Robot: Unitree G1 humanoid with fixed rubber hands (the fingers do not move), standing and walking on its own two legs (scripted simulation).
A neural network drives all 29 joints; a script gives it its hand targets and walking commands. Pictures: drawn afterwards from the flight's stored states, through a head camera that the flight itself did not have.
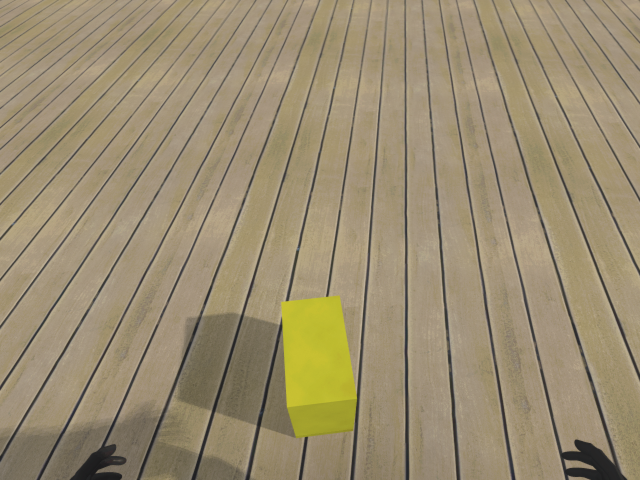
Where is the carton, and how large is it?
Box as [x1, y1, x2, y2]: [281, 295, 356, 437]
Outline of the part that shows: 339,295 281,302 286,399 288,412 296,437 352,430 356,395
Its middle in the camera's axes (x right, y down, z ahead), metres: +0.00 +0.36 +1.12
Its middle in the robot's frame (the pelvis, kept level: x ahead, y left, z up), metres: +0.52 +0.04 -0.62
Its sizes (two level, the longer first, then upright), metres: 0.292 0.168 0.281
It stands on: the floor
